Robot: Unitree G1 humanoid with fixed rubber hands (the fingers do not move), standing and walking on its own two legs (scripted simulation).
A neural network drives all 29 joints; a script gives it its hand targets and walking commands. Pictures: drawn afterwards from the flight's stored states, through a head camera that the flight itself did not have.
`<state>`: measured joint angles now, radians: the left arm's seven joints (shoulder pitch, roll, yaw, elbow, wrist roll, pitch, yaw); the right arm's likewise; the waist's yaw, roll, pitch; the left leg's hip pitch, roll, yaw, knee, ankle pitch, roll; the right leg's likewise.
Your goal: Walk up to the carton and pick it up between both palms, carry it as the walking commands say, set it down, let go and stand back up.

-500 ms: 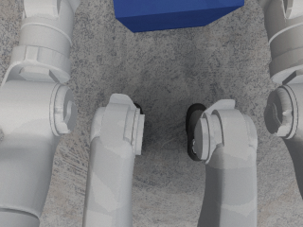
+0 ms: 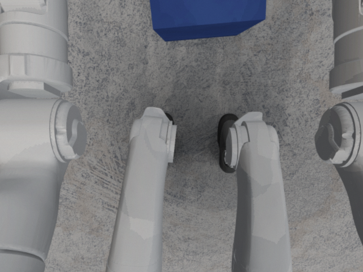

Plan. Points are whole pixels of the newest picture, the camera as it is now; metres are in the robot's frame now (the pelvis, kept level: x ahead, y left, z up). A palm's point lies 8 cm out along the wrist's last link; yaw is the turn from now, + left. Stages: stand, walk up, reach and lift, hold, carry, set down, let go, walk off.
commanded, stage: set down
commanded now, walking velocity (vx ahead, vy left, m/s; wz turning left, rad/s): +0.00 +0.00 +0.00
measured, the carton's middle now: out of the picture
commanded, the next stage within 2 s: let go in 0.66 s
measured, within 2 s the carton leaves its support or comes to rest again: neither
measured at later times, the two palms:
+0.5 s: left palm out of the picture +0.57 +0.23 +0.04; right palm out of the picture +0.59 -0.15 +0.03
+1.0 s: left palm out of the picture +0.51 +0.22 +0.09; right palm out of the picture +0.52 -0.19 +0.09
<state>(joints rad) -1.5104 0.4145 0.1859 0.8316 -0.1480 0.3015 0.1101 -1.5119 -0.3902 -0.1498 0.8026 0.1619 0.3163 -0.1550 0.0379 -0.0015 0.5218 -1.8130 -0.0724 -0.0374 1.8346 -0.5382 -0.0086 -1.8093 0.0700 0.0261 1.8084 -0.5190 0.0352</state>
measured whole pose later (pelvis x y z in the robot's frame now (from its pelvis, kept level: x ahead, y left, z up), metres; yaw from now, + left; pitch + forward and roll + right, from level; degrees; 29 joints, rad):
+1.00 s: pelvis +0.09 +0.00 +0.22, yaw +0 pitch +40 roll +0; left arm -0.81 0.18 0.33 0.75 0.15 0.14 -0.04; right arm -0.80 -0.16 -0.30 0.68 -0.16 0.16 -0.06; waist 0.04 0.00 -0.01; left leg -1.24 -0.04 -0.04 0.82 -0.27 0.00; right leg -1.25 0.05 0.08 0.81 -0.25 0.02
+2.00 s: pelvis +0.13 +0.00 +0.28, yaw +0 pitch -7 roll +0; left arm 0.22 0.20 0.04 0.42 0.03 0.15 -0.07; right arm 0.21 -0.21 -0.06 0.40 -0.02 0.15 0.09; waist 0.00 0.01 0.16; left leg -0.05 -0.04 -0.06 0.45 -0.28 0.01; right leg -0.07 0.03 0.07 0.46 -0.28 0.00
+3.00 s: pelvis +0.13 +0.01 +0.28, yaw -1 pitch -2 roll +0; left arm 0.20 0.36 0.02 0.84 0.03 -0.02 0.01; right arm 0.21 -0.35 -0.04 0.86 -0.02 -0.02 -0.01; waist -0.01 0.00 -0.03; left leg -0.15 -0.04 -0.03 0.44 -0.27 0.02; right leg -0.17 0.03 0.10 0.45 -0.25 0.01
